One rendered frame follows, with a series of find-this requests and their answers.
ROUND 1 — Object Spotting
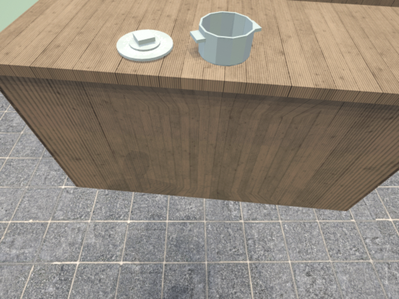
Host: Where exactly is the knob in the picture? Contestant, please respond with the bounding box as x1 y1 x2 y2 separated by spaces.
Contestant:
133 29 155 45

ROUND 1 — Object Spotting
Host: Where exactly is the table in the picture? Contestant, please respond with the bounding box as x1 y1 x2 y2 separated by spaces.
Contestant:
0 0 399 211

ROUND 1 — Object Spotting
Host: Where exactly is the pot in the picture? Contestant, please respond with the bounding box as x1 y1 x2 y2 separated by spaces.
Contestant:
190 11 262 66

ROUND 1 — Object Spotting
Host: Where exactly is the lid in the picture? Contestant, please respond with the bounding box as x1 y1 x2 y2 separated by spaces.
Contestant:
117 29 173 62

